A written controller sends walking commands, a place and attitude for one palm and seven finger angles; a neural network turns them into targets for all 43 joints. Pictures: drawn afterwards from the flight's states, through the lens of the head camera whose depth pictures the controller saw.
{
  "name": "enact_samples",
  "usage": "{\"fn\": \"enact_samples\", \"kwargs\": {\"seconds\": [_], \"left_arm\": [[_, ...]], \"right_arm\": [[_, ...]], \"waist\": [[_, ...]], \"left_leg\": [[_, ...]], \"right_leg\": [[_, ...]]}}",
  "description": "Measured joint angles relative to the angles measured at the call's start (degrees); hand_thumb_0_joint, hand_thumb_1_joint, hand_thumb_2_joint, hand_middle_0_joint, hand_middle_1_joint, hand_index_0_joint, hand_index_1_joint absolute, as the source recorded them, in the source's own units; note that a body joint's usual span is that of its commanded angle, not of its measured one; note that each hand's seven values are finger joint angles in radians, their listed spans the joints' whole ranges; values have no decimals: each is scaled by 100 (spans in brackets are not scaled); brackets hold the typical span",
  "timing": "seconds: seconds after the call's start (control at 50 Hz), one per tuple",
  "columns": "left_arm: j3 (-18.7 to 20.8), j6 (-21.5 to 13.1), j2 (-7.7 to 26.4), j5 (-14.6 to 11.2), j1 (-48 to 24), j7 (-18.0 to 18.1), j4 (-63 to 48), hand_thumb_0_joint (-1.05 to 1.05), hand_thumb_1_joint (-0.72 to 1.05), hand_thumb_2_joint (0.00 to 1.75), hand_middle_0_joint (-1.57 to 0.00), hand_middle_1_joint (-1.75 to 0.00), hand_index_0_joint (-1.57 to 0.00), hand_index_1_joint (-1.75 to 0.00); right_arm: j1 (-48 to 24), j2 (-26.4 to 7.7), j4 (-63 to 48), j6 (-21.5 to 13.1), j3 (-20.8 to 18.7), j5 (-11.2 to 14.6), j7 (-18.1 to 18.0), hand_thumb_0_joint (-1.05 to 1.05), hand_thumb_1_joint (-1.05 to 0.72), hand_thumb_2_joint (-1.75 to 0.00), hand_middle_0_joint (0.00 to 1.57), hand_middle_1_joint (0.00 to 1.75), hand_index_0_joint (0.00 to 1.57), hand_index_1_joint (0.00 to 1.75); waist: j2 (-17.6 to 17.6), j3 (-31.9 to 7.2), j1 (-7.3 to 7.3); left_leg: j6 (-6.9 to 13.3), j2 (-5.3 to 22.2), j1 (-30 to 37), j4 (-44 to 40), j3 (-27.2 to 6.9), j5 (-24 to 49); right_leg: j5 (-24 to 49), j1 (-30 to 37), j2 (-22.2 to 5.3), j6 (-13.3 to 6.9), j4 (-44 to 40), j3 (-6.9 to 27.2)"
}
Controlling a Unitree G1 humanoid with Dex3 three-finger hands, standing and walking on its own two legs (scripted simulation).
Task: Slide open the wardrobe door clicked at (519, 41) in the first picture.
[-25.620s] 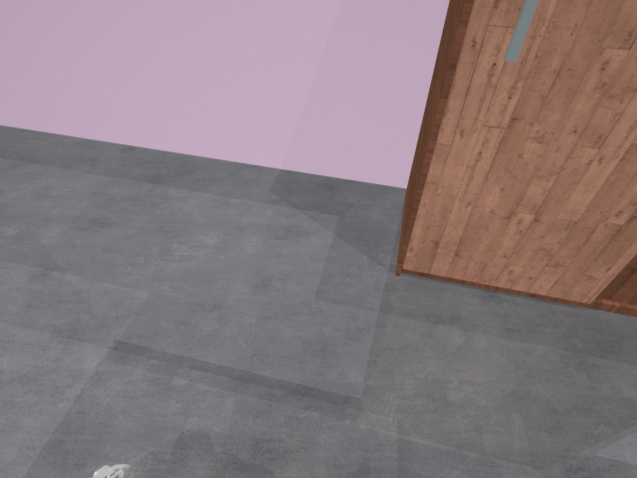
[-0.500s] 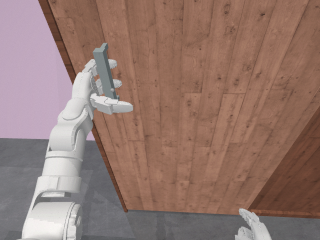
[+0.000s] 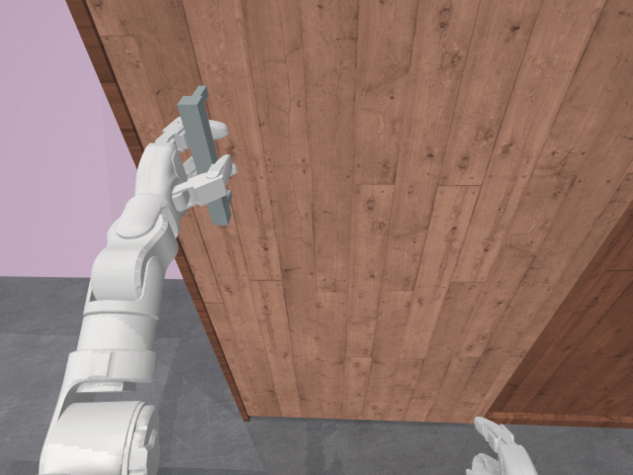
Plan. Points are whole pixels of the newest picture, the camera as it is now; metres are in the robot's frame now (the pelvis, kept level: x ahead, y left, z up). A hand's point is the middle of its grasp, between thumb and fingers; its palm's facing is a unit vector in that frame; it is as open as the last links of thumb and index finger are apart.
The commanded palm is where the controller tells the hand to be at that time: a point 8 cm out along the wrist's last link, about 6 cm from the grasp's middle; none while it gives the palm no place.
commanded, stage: grip the handle and tug to test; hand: left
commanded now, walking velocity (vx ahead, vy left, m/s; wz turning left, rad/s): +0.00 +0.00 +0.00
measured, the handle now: (212, 158) +0.44 +0.17 +0.21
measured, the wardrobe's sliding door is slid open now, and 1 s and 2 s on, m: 0.00 0.00 0.02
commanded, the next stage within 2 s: tug the door sideways, standing still in 0.76 s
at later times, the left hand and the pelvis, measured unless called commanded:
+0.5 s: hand (218, 179) +0.39 +0.14 +0.22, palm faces +0.06 -1.00 -0.01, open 6.0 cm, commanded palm +0.34 +0.19 +0.22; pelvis +0.01 +0.00 +0.00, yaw -1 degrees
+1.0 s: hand (217, 180) +0.39 +0.15 +0.22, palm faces +0.04 -1.00 -0.01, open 6.1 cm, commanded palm +0.36 +0.18 +0.22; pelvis +0.04 +0.00 +0.00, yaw -1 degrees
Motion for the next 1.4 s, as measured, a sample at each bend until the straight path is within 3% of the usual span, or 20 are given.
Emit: {"fn": "enact_samples", "kwargs": {"seconds": [0.06,0.54,0.92,1.1,1.4], "left_arm": [[19,4,-1,-3,51,0,-61,1,72,82,-36,-134,-32,-133],[146,92,31,-10,421,11,-495,0,74,80,-32,-137,-28,-135],[285,589,51,-197,1350,-120,-1973,-1,75,77,-31,-136,-26,-133],[-175,742,-261,-51,802,55,-1820,0,71,82,-35,-137,-31,-134],[-635,344,-605,336,-58,440,-733,-1,74,84,-33,-138,-26,-137]], "right_arm": [[-2,1,-18,7,-3,-1,6,1,-91,-90,20,30,20,30],[-46,3,-178,72,4,-10,51,1,-91,-90,20,30,20,30],[-132,-54,-386,191,-12,-15,120,1,-91,-90,20,30,20,30],[-271,-65,-102,81,-44,-78,47,1,-91,-90,20,30,20,30],[-332,194,-18,-36,33,-157,149,1,-91,-90,20,30,20,30]], "waist": [[-4,-14,-10],[28,-74,-61],[41,-232,-53],[10,-98,222],[13,45,266]], "left_leg": [[-2,3,7,-14,13,-2],[-30,31,69,-52,80,-47],[-16,40,133,-49,137,-247],[-26,-46,17,111,-174,-323],[10,-219,-205,300,-481,-208]], "right_leg": [[0,-2,2,-1,-7,14],[-39,13,26,-18,-11,89],[-117,20,36,15,11,195],[-214,50,-11,16,123,-35],[-282,-45,-82,37,333,-27]]}}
